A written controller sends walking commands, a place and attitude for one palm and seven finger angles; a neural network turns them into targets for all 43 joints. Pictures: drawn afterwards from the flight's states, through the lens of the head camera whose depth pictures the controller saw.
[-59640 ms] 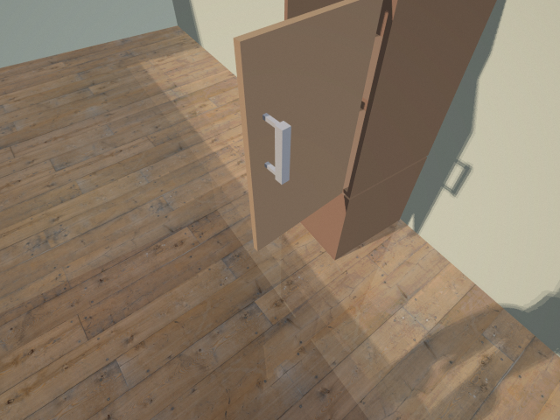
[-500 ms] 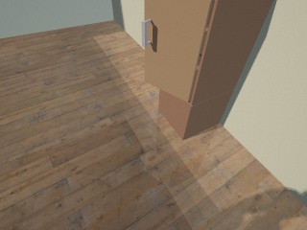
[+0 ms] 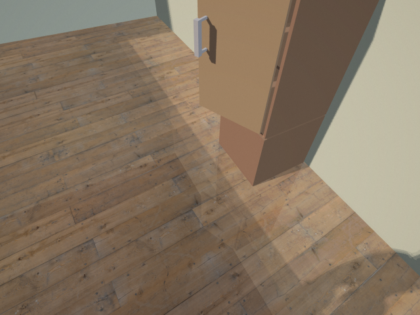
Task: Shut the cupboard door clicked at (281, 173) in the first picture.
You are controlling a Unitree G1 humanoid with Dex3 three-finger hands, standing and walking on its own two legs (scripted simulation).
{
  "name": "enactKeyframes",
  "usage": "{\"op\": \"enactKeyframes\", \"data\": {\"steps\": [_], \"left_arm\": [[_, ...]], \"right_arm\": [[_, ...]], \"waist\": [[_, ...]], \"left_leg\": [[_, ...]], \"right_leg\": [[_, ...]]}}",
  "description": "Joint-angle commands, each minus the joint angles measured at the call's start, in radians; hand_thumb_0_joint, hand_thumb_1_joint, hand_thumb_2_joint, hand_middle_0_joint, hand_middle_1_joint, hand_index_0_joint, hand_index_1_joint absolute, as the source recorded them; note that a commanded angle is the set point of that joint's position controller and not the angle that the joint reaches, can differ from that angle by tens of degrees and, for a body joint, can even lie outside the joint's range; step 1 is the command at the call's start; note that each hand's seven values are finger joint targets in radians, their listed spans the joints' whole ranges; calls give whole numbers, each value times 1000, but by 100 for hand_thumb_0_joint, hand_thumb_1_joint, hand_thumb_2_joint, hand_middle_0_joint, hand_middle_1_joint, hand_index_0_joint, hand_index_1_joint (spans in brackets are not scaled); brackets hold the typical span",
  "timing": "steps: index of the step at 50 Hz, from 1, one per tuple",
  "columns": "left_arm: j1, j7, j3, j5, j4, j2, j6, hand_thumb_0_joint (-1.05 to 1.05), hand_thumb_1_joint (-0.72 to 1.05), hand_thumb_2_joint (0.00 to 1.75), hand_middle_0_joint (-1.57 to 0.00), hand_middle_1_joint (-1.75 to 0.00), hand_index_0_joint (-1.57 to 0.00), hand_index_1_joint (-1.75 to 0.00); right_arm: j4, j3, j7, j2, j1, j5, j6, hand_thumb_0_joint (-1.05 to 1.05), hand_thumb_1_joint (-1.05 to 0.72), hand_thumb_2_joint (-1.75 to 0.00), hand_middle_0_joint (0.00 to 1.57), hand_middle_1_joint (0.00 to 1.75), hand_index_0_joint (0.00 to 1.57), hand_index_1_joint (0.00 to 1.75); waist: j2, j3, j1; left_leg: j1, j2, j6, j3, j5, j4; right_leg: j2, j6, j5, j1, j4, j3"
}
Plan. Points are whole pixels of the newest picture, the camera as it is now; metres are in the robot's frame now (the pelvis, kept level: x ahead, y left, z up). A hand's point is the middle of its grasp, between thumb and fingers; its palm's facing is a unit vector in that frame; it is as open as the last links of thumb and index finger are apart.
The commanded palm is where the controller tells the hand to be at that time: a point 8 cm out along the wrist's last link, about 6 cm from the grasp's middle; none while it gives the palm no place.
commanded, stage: look to check the result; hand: left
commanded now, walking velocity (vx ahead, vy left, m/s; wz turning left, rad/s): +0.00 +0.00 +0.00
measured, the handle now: (201, 36) +1.08 +0.09 +0.02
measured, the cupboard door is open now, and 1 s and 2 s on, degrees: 25 25 25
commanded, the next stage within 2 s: walk to a spot facing it in 0.08 s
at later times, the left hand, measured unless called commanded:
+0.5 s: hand out of the picture +0.03 +0.20 -0.19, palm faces +0.15 -0.96 -0.22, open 7.4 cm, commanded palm none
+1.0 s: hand out of the picture +0.05 +0.24 -0.16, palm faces +0.37 -0.89 -0.26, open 7.4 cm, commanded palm none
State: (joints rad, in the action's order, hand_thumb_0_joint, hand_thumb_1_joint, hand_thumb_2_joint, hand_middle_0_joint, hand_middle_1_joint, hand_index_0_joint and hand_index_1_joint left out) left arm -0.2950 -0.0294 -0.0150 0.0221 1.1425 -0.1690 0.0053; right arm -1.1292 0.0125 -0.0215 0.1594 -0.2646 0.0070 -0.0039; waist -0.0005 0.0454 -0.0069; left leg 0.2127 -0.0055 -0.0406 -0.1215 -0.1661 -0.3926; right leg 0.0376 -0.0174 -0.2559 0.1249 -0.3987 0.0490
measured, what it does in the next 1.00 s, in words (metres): lifts its right foot, turning left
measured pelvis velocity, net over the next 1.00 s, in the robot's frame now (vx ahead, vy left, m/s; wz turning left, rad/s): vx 0.03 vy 0.00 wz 0.42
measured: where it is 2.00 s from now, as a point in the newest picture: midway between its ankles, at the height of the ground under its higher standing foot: (170, 295)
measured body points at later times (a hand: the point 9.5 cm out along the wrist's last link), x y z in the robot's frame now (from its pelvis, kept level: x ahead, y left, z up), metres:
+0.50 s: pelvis +0.01 +0.00 -0.02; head +0.04 +0.02 +0.43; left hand +0.02 +0.25 -0.18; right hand +0.06 -0.24 -0.17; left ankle +0.02 +0.09 -0.73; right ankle -0.03 -0.13 -0.74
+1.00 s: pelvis +0.03 +0.00 +0.00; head +0.07 +0.03 +0.45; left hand +0.03 +0.29 -0.14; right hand +0.16 -0.23 -0.14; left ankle +0.03 +0.09 -0.74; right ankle +0.07 -0.15 -0.70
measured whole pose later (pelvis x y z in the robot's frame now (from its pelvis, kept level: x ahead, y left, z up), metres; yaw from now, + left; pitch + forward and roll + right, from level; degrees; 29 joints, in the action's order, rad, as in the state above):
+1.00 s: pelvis +0.03 +0.00 +0.00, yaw +24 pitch +3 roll -2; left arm -0.13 0.00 -0.08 0.03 0.90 -0.26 -0.04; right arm -0.95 0.06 0.00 0.22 -0.25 0.03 -0.03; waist 0.01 0.04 -0.05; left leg 0.32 0.08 -0.06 0.14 -0.14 -0.42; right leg 0.02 -0.07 -0.38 0.41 -0.83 -0.01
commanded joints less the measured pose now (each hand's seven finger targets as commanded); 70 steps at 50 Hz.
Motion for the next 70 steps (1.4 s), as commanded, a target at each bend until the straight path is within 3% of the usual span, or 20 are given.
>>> {"op": "enactKeyframes", "data": {"steps": [1, 18, 24, 27, 28, 29, 30, 32, 35, 39, 48, 52, 53, 54, 55, 57, 59, 61, 64, 70], "left_arm": [[-59, -6, -15, -7, -20, -113, 12, 0, 90, 90, -20, -30, -20, -30], [-31, -13, -58, -4, -84, -166, -14, 0, 90, 90, -20, -30, -20, -30], [40, -18, -92, 15, -171, -211, -14, 0, 90, 90, -20, -30, -20, -30], [79, -9, -97, 3, -207, -221, -17, 0, 90, 90, -20, -30, -20, -30], [55, -4, -92, -7, -229, -167, -22, 0, 90, 90, -20, -30, -20, -30], [99, -7, -76, -13, -268, -133, -31, 0, 90, 90, -20, -30, -20, -30], [117, -14, -80, -3, -267, -156, -46, 0, 90, 90, -20, -30, -20, -30], [147, -2, -90, 3, -266, -158, -47, 0, 90, 90, -20, -30, -20, -30], [116, 12, -92, 7, -256, -148, -34, 0, 90, 90, -20, -30, -20, -30], [103, 12, -90, 6, -270, -155, -35, 0, 90, 90, -20, -30, -20, -30], [184, 33, -73, 7, -327, -168, -17, 0, 90, 90, -20, -30, -20, -30], [49, 36, -76, 2, -292, -169, -10, 0, 90, 90, -20, -30, -20, -30], [-40, 34, -85, 5, -272, -194, -3, 0, 90, 90, -20, -30, -20, -30], [-111, 23, -102, 18, -262, -257, 9, 0, 90, 90, -20, -30, -20, -30], [-105, 9, -105, 22, -273, -321, 9, 0, 90, 90, -20, -30, -20, -30], [79, 9, -94, -2, -317, -274, 18, 0, 90, 90, -20, -30, -20, -30], [92, 9, -76, -1, -305, -186, 42, 0, 90, 90, -20, -30, -20, -30], [-1, 14, -63, -4, -269, -143, 61, 0, 90, 90, -20, -30, -20, -30], [-172, 4, -63, 3, -210, -144, 76, 0, 90, 90, -20, -30, -20, -30], [-259, -5, -56, 11, -183, -143, 71, 0, 90, 90, -20, -30, -20, -30]], "right_arm": [[28, 17, -10, 130, -47, 5, 15, 0, -90, -90, 20, 30, 20, 30], [91, 31, 3, 141, 12, 7, -14, 0, -90, -90, 20, 30, 20, 30], [175, 58, 19, 116, 68, 9, -35, 0, -90, -90, 20, 30, 20, 30], [173, 60, 28, 143, -30, 10, -24, 0, -90, -90, 20, 30, 20, 30], [169, 75, 24, 225, -99, 20, -12, 0, -90, -90, 20, 30, 20, 30], [154, 92, 9, 292, -151, 22, -15, 0, -90, -90, 20, 30, 20, 30], [141, 89, 4, 289, -155, 22, -21, 0, -90, -90, 20, 30, 20, 30], [191, 85, -4, 262, -57, 25, -17, 0, -90, -90, 20, 30, 20, 30], [212, 76, -10, 241, -8, 22, -3, 0, -90, -90, 20, 30, 20, 30], [218, 80, -8, 241, -15, 15, -2, 0, -90, -90, 20, 30, 20, 30], [228, 101, 9, 274, -47, 26, -10, 0, -90, -90, 20, 30, 20, 30], [253, 106, 13, 274, 37, 24, -16, 0, -90, -90, 20, 30, 20, 30], [264, 103, 13, 255, 81, 16, -15, 0, -90, -90, 20, 30, 20, 30], [281, 93, 18, 184, 89, 4, -12, 0, -90, -90, 20, 30, 20, 30], [308, 80, 19, 127, 90, 6, 0, 0, -90, -90, 20, 30, 20, 30], [293, 97, 38, 181, 28, 32, -11, 0, -90, -90, 20, 30, 20, 30], [252, 93, 53, 173, 32, 37, -17, 0, -90, -90, 20, 30, 20, 30], [251, 80, 65, 140, 41, 28, -10, 0, -90, -90, 20, 30, 20, 30], [264, 68, 67, 117, 107, 21, -9, 0, -90, -90, 20, 30, 20, 30], [310, 39, 77, 95, 268, 16, -15, 0, -90, -90, 20, 30, 20, 30]], "waist": [[2, 16, -5], [-45, -2, 11], [-169, 32, 10], [-44, -28, -47], [247, -64, -67], [375, -82, -87], [254, -102, -86], [153, -45, -50], [52, -65, -14], [108, -116, -12], [180, -76, -52], [181, -66, 17], [115, -73, 69], [-90, -82, 104], [-322, -38, 100], [-132, 21, -24], [-147, 79, -38], [-131, 48, -18], [-153, 6, 27], [-177, 58, 57]], "left_leg": [[-68, -111, 10, 137, 47, 84], [67, -70, 26, 134, 174, -101], [234, -55, 62, 86, -330, -457], [21, -57, 45, 85, 39, -156], [-80, -219, -40, 393, 413, -28], [-121, -380, -156, 627, 654, 60], [-71, -366, -143, 576, 325, 95], [15, -296, -82, 557, -2, 138], [-32, -224, -58, 466, 61, 129], [-87, -193, -63, 442, 106, 121], [-69, -161, -127, 623, -350, 159], [151, -94, -93, 598, -420, 122], [306, -39, -61, 539, -439, 37], [538, 55, 0, 381, -449, -226], [690, 141, 56, 206, -416, -552], [591, 36, 54, 233, -247, -784], [562, -22, 72, 201, -127, -844], [549, -13, 76, 148, -55, -812], [590, -7, 66, 93, -58, -785], [549, -10, 34, 7, -60, -547]], "right_leg": [[71, 44, 68, 84, 95, -78], [157, 68, 181, 14, -9, -29], [371, 208, 421, 17, -2, -56], [272, 79, 414, 89, -260, 93], [125, -17, 90, 250, -499, 150], [22, -44, -433, 383, -691, 58], [41, -12, -391, 349, -758, -56], [56, -19, -223, 415, -785, -82], [46, -45, -73, 444, -769, -87], [31, -64, -48, 440, -710, -88], [-27, -48, -155, 396, -382, -53], [-75, -22, -108, 89, -154, -12], [-61, -11, -73, -112, -15, -26], [139, 44, -276, -305, 157, -244], [434, 125, -513, -260, 305, -625], [415, 132, -440, -10, 317, -462], [301, 85, -289, 40, 294, -290], [222, 62, 142, -68, 203, -72], [218, -4, 703, -245, 93, 40], [243, 31, 798, -267, 100, 120]]}}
